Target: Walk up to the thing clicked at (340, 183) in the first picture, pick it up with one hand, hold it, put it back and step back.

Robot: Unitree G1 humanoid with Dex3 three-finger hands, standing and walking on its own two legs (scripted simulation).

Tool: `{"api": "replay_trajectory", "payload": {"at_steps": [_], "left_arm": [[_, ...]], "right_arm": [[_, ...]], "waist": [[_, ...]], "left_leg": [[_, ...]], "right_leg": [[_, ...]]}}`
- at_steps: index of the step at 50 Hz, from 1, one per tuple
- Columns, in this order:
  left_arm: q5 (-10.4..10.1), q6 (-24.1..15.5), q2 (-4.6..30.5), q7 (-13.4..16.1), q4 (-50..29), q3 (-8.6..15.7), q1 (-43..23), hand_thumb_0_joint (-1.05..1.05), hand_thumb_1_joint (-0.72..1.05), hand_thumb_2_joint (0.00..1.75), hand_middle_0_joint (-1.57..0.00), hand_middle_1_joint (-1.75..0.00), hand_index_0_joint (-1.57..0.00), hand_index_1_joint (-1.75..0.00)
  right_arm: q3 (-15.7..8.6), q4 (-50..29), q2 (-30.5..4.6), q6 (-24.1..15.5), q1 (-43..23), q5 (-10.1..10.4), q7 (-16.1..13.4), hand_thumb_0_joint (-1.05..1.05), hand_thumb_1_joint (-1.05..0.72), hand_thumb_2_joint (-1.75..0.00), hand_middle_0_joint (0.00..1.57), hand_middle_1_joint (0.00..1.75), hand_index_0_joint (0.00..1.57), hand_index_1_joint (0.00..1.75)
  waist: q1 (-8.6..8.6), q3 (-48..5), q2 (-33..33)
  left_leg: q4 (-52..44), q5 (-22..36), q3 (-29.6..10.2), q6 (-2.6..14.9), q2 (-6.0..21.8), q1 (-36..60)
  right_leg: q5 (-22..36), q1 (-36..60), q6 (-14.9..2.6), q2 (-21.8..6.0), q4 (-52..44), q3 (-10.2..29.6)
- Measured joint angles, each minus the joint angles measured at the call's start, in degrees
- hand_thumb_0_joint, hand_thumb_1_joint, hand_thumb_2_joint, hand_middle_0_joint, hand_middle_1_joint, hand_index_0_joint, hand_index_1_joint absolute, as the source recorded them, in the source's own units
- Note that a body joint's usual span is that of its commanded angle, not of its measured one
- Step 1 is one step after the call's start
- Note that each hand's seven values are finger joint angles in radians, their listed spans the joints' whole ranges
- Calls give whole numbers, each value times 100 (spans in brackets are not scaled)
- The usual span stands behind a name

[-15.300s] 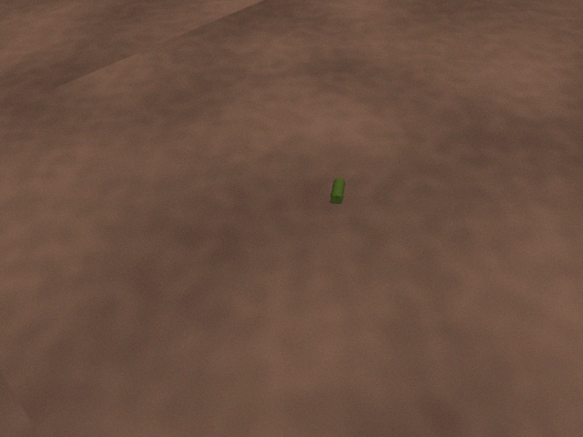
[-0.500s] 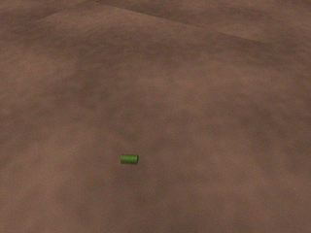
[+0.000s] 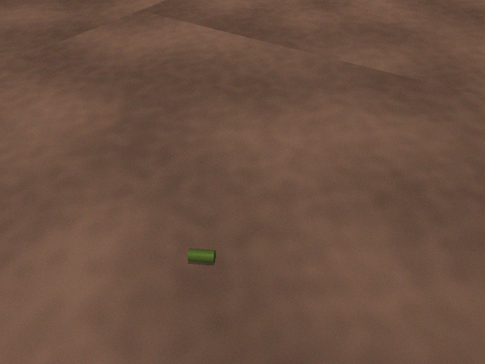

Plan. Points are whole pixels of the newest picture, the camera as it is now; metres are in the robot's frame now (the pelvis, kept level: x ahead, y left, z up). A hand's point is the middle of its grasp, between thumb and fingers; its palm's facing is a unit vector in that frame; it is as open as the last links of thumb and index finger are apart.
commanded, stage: walk up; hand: left
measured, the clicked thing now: (201, 255) +0.73 +0.24 -0.75
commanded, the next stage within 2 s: none
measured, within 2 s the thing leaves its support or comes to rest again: neither
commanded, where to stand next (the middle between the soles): +0.35 +0.01 m, yaw -1 degrees
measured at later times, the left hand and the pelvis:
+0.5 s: hand out of the picture +0.16 +0.35 -0.16, palm faces -0.07 -0.94 -0.34, open 7.4 cm; pelvis +0.12 +0.07 -0.01, yaw -1 degrees
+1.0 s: hand (144, 262) +0.37 +0.26 -0.14, palm faces -0.08 -0.92 -0.37, open 7.4 cm; pelvis +0.28 +0.01 -0.01, yaw -3 degrees
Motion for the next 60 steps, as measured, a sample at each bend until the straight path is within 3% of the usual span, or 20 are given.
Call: {"api": "replay_trajectory", "payload": {"at_steps": [4,9,11,12,14,16,18,26,32,35,36,38,41,44,47,52,55,57,60], "left_arm": [[45,-125,87,-13,-297,170,328,0,90,90,-21,-30,-21,-30],[82,-26,280,-73,-376,237,726,0,90,90,-21,-30,-20,-30],[78,74,402,-95,-397,253,858,0,90,90,-21,-30,-20,-30],[84,126,470,-90,-420,260,905,0,90,90,-21,-30,-20,-30],[53,230,549,-38,-429,270,947,0,90,90,-21,-30,-20,-30],[4,280,569,-22,-444,236,952,1,90,90,-20,-30,-20,-30],[-45,238,570,-44,-490,205,916,1,90,90,-20,-30,-20,-30],[-19,179,511,-212,-765,183,860,0,90,90,-20,-30,-20,-30],[0,201,460,-306,-931,188,660,0,90,90,-20,-30,-20,-30],[-15,119,410,-300,-1040,190,518,0,90,90,-20,-30,-20,-30],[-18,74,345,-273,-1061,198,440,0,90,90,-20,-30,-20,-30],[-12,-34,218,-229,-1192,186,296,0,90,90,-20,-30,-20,-30],[-104,-143,140,-165,-1440,139,286,0,90,90,-20,-30,-20,-30],[-173,-129,41,-82,-1542,54,427,0,90,90,-21,-30,-20,-30],[-146,-112,12,-12,-1562,-18,582,0,90,90,-21,-30,-20,-30],[-96,-31,61,107,-1541,-93,592,0,90,90,-21,-30,-20,-30],[-177,84,160,142,-1529,-125,529,0,90,90,-21,-30,-20,-30],[-256,198,250,181,-1439,-110,393,0,90,90,-21,-30,-20,-30],[-317,357,280,259,-1360,-94,237,0,90,90,-21,-30,-20,-30]], "right_arm": [[-155,-143,-136,7,220,-65,69,1,-90,-90,20,30,20,30],[-346,-411,-335,-89,301,-66,183,1,-91,-90,20,30,20,30],[-423,-551,-359,-191,403,-69,193,1,-91,-90,20,30,20,30],[-466,-610,-352,-253,450,-83,172,0,-91,-90,20,30,20,30],[-493,-697,-273,-326,521,-138,97,0,-91,-90,20,30,20,30],[-439,-709,-166,-296,606,-101,71,0,-91,-90,20,30,20,30],[-368,-717,-71,-273,725,-71,59,0,-90,-90,20,30,20,30],[-240,-945,30,-426,1132,26,18,1,-90,-90,21,30,21,30],[-223,-1168,-103,-448,1216,48,13,1,-90,-90,21,30,21,30],[-220,-1279,-193,-401,1227,49,-10,1,-90,-90,21,30,21,30],[-225,-1296,-245,-371,1202,60,-28,1,-90,-90,21,30,21,30],[-221,-1305,-283,-293,1109,101,-89,1,-90,-90,21,30,21,30],[-112,-1310,-213,-228,949,138,-133,1,-90,-90,20,30,20,30],[-94,-1385,-236,-247,816,187,-142,1,-90,-90,20,30,20,30],[-114,-1491,-270,-261,700,184,-141,1,-91,-90,20,30,20,30],[-110,-1430,-234,-245,499,177,-205,0,-91,-90,20,30,20,30],[-93,-1353,-184,-222,451,128,-227,0,-91,-90,20,30,20,30],[-97,-1289,-73,-179,364,79,-241,0,-91,-90,20,30,20,30],[-18,-1329,4,-103,147,78,-223,0,-90,-90,20,30,20,30]], "waist": [[165,22,-89],[199,194,6],[156,201,-49],[132,222,-148],[79,258,-359],[-29,258,-450],[-77,271,-498],[-142,325,-455],[-183,359,-322],[-209,366,-227],[-212,408,-91],[-230,540,174],[-56,580,4],[20,520,-11],[58,481,32],[112,595,19],[116,651,-83],[101,700,-310],[80,809,-365]], "left_leg": [[1330,-107,240,18,-16,-701],[825,245,300,-9,308,-999],[380,796,372,-76,324,-841],[427,1153,438,-112,243,-832],[831,904,615,-82,102,-891],[805,740,668,-5,45,-754],[529,759,698,52,17,-505],[-435,809,856,39,-43,411],[-486,439,967,-110,-2,744],[-154,41,982,-249,86,769],[97,-146,948,-262,213,731],[1114,-205,722,-84,461,391],[2941,-463,421,28,90,-403],[3545,-300,248,36,-31,-1052],[3242,14,96,-42,4,-1458],[1649,526,207,-184,73,-1493],[752,1260,379,-75,-32,-1192],[785,1051,420,-26,-183,-1170],[918,977,395,24,-134,-1232]], "right_leg": [[468,209,-119,-147,-228,-9],[180,445,129,-217,-91,-65],[-239,314,146,-310,474,-53],[-633,146,47,-396,991,46],[-1181,-430,-116,-286,2421,525],[-1118,-944,-173,-26,3437,703],[-809,-1347,-150,80,3866,665],[220,-1996,134,-259,2854,606],[614,-1836,65,-510,1644,367],[632,-1496,-20,-445,1133,173],[773,-1417,33,-338,1105,111],[561,-1303,67,-155,1270,-94],[307,-1138,-9,-223,1349,-1],[315,-816,-48,-210,1012,9],[294,-613,-74,-113,799,-10],[36,-532,-59,-5,960,-123],[-382,-658,4,-45,1544,-217],[-612,-828,32,-187,2021,-164],[-1465,-1152,5,31,2954,178]]}}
